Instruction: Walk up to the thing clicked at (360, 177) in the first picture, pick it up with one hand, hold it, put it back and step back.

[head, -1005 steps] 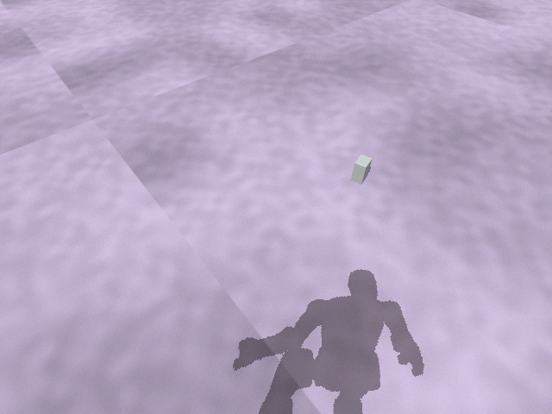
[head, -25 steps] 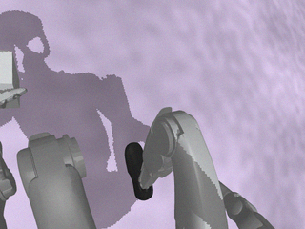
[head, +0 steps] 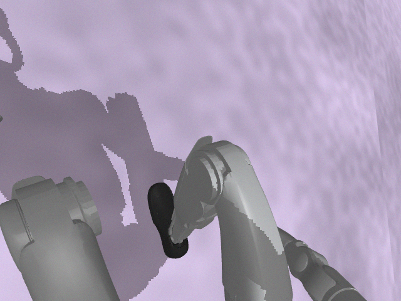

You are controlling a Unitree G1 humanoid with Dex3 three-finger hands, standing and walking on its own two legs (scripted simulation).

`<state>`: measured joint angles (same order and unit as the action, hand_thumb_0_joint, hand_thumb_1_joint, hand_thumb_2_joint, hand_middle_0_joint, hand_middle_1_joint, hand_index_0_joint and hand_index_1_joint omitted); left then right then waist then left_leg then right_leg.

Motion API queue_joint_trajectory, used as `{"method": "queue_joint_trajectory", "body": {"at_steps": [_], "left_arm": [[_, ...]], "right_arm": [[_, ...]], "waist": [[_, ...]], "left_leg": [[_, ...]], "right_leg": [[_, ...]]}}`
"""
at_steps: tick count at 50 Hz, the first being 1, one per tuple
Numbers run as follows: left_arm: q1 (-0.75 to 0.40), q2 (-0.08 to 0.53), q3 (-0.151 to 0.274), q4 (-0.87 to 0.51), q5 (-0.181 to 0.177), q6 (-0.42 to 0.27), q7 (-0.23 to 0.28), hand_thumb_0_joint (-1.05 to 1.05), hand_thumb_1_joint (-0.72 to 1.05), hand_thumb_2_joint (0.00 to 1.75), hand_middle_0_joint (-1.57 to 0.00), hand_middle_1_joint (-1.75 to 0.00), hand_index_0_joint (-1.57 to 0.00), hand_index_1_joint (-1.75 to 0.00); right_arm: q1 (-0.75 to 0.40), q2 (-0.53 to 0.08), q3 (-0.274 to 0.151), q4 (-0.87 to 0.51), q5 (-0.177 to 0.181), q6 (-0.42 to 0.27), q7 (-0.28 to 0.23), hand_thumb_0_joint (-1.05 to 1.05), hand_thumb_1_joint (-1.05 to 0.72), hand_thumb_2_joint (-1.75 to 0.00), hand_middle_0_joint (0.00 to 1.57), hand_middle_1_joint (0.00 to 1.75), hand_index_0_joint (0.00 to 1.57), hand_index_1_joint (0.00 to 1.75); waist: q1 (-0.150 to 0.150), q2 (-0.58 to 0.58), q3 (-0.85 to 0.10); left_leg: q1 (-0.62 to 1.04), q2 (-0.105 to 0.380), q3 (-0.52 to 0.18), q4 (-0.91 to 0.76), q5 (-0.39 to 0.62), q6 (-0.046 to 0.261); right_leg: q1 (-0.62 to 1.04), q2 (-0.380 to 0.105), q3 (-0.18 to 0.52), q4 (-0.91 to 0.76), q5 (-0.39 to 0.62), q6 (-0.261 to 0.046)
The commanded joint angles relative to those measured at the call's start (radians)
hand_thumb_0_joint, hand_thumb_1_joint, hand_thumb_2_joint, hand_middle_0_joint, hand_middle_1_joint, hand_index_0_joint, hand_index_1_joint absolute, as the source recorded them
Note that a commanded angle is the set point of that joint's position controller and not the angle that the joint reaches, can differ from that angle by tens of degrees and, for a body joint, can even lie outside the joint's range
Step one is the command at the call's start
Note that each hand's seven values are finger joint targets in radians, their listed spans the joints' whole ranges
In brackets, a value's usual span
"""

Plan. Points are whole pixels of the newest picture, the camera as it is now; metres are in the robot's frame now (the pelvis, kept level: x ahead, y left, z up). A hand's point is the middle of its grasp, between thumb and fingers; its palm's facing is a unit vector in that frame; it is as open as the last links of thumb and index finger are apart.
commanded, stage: lower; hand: left
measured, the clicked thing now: out of the picture +0.46 +0.27 -0.23
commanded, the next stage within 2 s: loosen in 0.02 s
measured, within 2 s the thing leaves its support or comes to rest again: rests again in 0.94 s
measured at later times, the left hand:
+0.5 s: hand out of the picture +0.46 +0.28 -0.18, palm faces +0.36 -0.93 -0.02, open 14.1 cm
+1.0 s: hand out of the picture +0.47 +0.32 -0.11, palm faces +0.35 -0.94 -0.05, open 17.6 cm
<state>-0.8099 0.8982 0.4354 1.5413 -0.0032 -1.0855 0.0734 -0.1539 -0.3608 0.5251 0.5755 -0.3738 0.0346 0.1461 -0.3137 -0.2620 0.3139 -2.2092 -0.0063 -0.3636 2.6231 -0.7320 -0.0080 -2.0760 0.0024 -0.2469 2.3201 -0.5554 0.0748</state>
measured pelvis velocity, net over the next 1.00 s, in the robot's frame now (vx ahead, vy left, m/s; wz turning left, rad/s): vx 0.00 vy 0.00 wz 0.01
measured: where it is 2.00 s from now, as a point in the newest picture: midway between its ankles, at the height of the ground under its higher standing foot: (126, 264)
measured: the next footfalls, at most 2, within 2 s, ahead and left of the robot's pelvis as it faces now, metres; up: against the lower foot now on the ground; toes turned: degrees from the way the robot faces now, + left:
none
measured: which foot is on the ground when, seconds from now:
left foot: down 0.00-1.00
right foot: down 0.00-1.00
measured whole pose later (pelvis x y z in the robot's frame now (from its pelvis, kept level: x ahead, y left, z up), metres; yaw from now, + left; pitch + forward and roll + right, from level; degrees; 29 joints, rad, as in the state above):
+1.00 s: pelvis +0.00 +0.00 +0.01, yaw +1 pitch +17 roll -18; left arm -0.77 0.88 0.47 1.25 -0.01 -0.93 -0.04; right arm -0.06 -0.35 0.44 0.57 -0.31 0.09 0.13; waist -0.28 -0.21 0.24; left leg -2.21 0.00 -0.33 2.59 -0.72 0.01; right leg -2.08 0.00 -0.23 2.30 -0.55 0.07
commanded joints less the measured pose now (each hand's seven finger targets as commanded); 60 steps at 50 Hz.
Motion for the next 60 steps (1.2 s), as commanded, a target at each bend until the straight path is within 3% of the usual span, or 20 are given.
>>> {"method": "queue_joint_trajectory", "body": {"at_steps": [1, 6, 7, 14, 16, 19, 30, 36, 42, 45, 46, 48, 50, 53, 54, 55, 56, 57, 58, 60], "left_arm": [[-0.261, 0.136, 0.015, -0.151, -0.009, -0.098, 0.001, 0.0, -0.09, 1.13, -1.02, -1.21, -1.01, -1.24], [-0.255, 0.136, 0.005, -0.133, 0.001, -0.105, 0.003, 0.0, -0.08, 1.12, -1.03, -1.2, -1.03, -1.23], [-0.261, 0.139, 0.003, -0.13, 0.003, -0.109, 0.003, 0.0, -0.1, 1.04, -1.05, -1.17, -1.06, -1.18], [-0.259, 0.149, 0.004, -0.126, -0.003, -0.11, 0.008, 0.0, -0.49, 0.48, -0.75, -0.72, -0.76, -0.72], [-0.247, 0.142, 0.006, -0.123, -0.002, -0.108, 0.009, 0.0, -0.61, 0.38, -0.59, -0.56, -0.6, -0.57], [-0.25, 0.144, 0.0, -0.101, 0.003, -0.1, 0.007, 0.0, -0.61, 0.25, -0.46, -0.38, -0.43, -0.41], [-0.249, 0.146, 0.005, -0.104, -0.001, -0.099, 0.005, 0.0, -0.61, 0.06, -0.17, -0.09, -0.14, -0.12], [-0.265, 0.173, 0.0, -0.158, 0.0, -0.1, -0.026, 0.0, -0.61, 0.12, -0.07, -0.1, -0.05, -0.12], [-0.259, 0.284, 0.11, -0.364, 0.002, -0.039, -0.051, 0.0, -0.61, 0.09, -0.07, -0.09, -0.05, -0.11], [-0.219, 0.251, 0.104, -0.458, 0.005, 0.035, -0.083, 0.0, -0.61, 0.07, -0.08, -0.09, -0.06, -0.11], [-0.204, 0.186, 0.058, -0.462, 0.001, 0.064, -0.102, 0.0, -0.61, 0.08, -0.08, -0.09, -0.05, -0.11], [-0.151, 0.114, 0.015, -0.486, -0.012, 0.122, -0.136, 0.0, -0.61, 0.06, -0.07, -0.08, -0.06, -0.1], [-0.152, 0.041, -0.032, -0.472, -0.04, 0.175, -0.17, 0.0, -0.61, 0.03, -0.06, -0.08, -0.06, -0.08], [-0.206, -0.011, -0.042, -0.457, -0.089, 0.215, -0.196, 0.0, -0.61, 0.03, -0.04, -0.08, -0.06, -0.07], [-0.196, -0.06, -0.069, -0.409, -0.097, 0.225, -0.205, 0.0, -0.53, 0.08, -0.05, -0.05, -0.04, -0.06], [-0.157, 0.144, -0.012, -0.361, 0.079, 0.288, -0.17, 0.0, -0.57, 0.07, -0.08, -0.1, -0.08, -0.1], [-0.261, 0.108, -0.036, -0.436, 0.07, 0.309, -0.163, 0.0, -0.57, 0.07, -0.08, -0.1, -0.08, -0.1], [-0.293, 0.109, -0.028, -0.477, 0.078, 0.327, -0.153, 0.0, -0.56, 0.07, -0.08, -0.1, -0.08, -0.1], [-0.271, 0.155, 0.006, -0.495, 0.097, 0.355, -0.144, 0.0, -0.56, 0.06, -0.08, -0.1, -0.08, -0.1], [-0.318, 0.215, 0.038, -0.552, 0.126, 0.413, -0.13, 0.0, -0.56, 0.05, -0.09, -0.11, -0.1, -0.09]], "right_arm": [[0.073, -0.375, -0.105, 0.004, -0.004, 0.009, -0.016, 0.0, -0.92, -0.91, 0.2, 0.3, 0.2, 0.3], [0.062, -0.379, -0.096, 0.0, -0.009, 0.011, -0.017, 0.0, -0.91, -0.91, 0.2, 0.3, 0.2, 0.3], [0.062, -0.385, -0.096, 0.001, -0.01, 0.011, -0.016, 0.0, -0.93, -0.9, 0.2, 0.3, 0.2, 0.3], [0.056, -0.382, -0.088, -0.004, -0.012, 0.014, -0.015, 0.0, -0.93, -0.9, 0.2, 0.3, 0.2, 0.3], [0.064, -0.382, -0.088, -0.003, -0.013, 0.015, -0.015, 0.0, -0.93, -0.9, 0.2, 0.3, 0.2, 0.3], [0.053, -0.384, -0.088, -0.008, -0.009, 0.017, -0.017, 0.0, -0.93, -0.9, 0.2, 0.3, 0.2, 0.3], [0.049, -0.381, -0.091, -0.011, -0.011, 0.015, -0.018, 0.0, -0.92, -0.91, 0.2, 0.3, 0.2, 0.3], [0.06, -0.378, -0.094, -0.005, -0.002, 0.017, -0.023, 0.0, -0.91, -0.9, 0.2, 0.3, 0.2, 0.3], [0.107, -0.381, -0.139, -0.008, 0.014, 0.041, -0.028, 0.0, -0.91, -0.9, 0.2, 0.3, 0.2, 0.3], [0.138, -0.372, -0.187, -0.017, 0.038, 0.058, -0.03, 0.0, -0.92, -0.91, 0.2, 0.3, 0.2, 0.3], [0.149, -0.362, -0.199, -0.02, 0.05, 0.061, -0.031, 0.0, -0.92, -0.91, 0.2, 0.3, 0.2, 0.3], [0.17, -0.352, -0.229, -0.019, 0.078, 0.062, -0.034, 0.0, -0.92, -0.9, 0.2, 0.3, 0.2, 0.3], [0.202, -0.338, -0.246, -0.005, 0.108, 0.059, -0.036, 0.0, -0.92, -0.9, 0.2, 0.3, 0.2, 0.3], [0.216, -0.33, -0.259, -0.005, 0.145, 0.046, -0.036, 0.0, -0.89, -0.89, 0.2, 0.3, 0.2, 0.3], [0.223, -0.324, -0.258, 0.011, 0.151, 0.043, -0.036, 0.0, -0.81, -0.88, 0.2, 0.3, 0.2, 0.3], [0.253, -0.295, -0.316, 0.026, 0.176, 0.061, -0.04, 0.0, -0.89, -0.92, 0.2, 0.3, 0.2, 0.3], [0.26, -0.291, -0.32, 0.011, 0.184, 0.069, -0.039, 0.0, -0.92, -0.91, 0.2, 0.3, 0.2, 0.3], [0.284, -0.286, -0.329, 0.005, 0.192, 0.08, -0.035, 0.0, -0.92, -0.91, 0.2, 0.3, 0.2, 0.3], [0.286, -0.278, -0.344, -0.004, 0.2, 0.088, -0.032, 0.0, -0.93, -0.92, 0.2, 0.3, 0.2, 0.3], [0.306, -0.265, -0.366, -0.012, 0.218, 0.096, -0.036, 0.0, -0.96, -0.92, 0.2, 0.3, 0.2, 0.3]], "waist": [[-0.153, 0.585, -0.592], [-0.162, 0.6, -0.564], [-0.165, 0.615, -0.552], [-0.16, 0.597, -0.551], [-0.164, 0.599, -0.565], [-0.165, 0.582, -0.523], [-0.163, 0.569, -0.534], [-0.151, 0.612, -0.545], [-0.08, 0.735, -0.677], [-0.042, 0.784, -0.758], [-0.056, 0.77, -0.75], [-0.041, 0.728, -0.728], [-0.053, 0.652, -0.682], [-0.073, 0.531, -0.631], [-0.079, 0.5, -0.605], [0.008, 0.576, -0.693], [-0.014, 0.608, -0.712], [-0.003, 0.631, -0.757], [0.038, 0.648, -0.803], [0.054, 0.695, -0.888]], "left_leg": [[0.415, 0.062, 0.075, -0.34, 0.179, -0.019], [0.434, 0.067, 0.057, -0.356, 0.178, -0.026], [0.438, 0.068, 0.052, -0.364, 0.177, -0.03], [0.42, 0.065, 0.057, -0.353, 0.17, -0.022], [0.442, 0.068, 0.053, -0.354, 0.196, -0.026], [0.402, 0.066, 0.056, -0.358, 0.149, -0.02], [0.4, 0.064, 0.062, -0.351, 0.137, -0.014], [0.434, 0.072, 0.057, -0.368, 0.157, -0.022], [0.525, 0.074, 0.083, -0.395, 0.239, -0.037], [0.571, 0.074, 0.098, -0.427, 0.275, -0.044], [0.544, 0.071, 0.106, -0.428, 0.263, -0.039], [0.478, 0.062, 0.125, -0.441, 0.23, -0.029], [0.394, 0.055, 0.133, -0.437, 0.17, -0.011], [0.31, 0.045, 0.127, -0.428, 0.077, 0.011], [0.297, 0.043, 0.122, -0.429, 0.046, 0.014], [0.387, 0.046, 0.157, -0.467, 0.088, 0.008], [0.392, 0.05, 0.148, -0.492, 0.074, 0.004], [0.414, 0.048, 0.155, -0.508, 0.068, 0.003], [0.431, 0.046, 0.171, -0.523, 0.067, 0.004], [0.476, 0.046, 0.186, -0.542, 0.094, 0.003]], "right_leg": [[0.316, 0.062, -0.091, -0.137, 0.172, -0.067], [0.298, 0.062, -0.102, -0.131, 0.168, -0.069], [0.291, 0.061, -0.109, -0.125, 0.166, -0.07], [0.308, 0.066, -0.106, -0.135, 0.167, -0.068], [0.316, 0.066, -0.107, -0.134, 0.183, -0.068], [0.295, 0.067, -0.111, -0.141, 0.15, -0.068], [0.299, 0.071, -0.109, -0.153, 0.142, -0.067], [0.291, 0.066, -0.105, -0.139, 0.151, -0.072], [0.319, 0.054, -0.081, -0.125, 0.187, -0.08], [0.296, 0.046, -0.063, -0.127, 0.193, -0.088], [0.293, 0.045, -0.058, -0.132, 0.194, -0.089], [0.273, 0.043, -0.048, -0.142, 0.18, -0.092], [0.252, 0.042, -0.041, -0.158, 0.149, -0.09], [0.207, 0.04, -0.038, -0.178, 0.093, -0.087], [0.192, 0.038, -0.037, -0.184, 0.07, -0.085], [0.167, 0.033, -0.016, -0.198, 0.062, -0.095], [0.148, 0.03, -0.015, -0.19, 0.043, -0.098], [0.161, 0.028, -0.009, -0.193, 0.04, -0.099], [0.179, 0.026, 0.006, -0.197, 0.034, -0.101], [0.183, 0.023, 0.027, -0.191, 0.043, -0.104]]}}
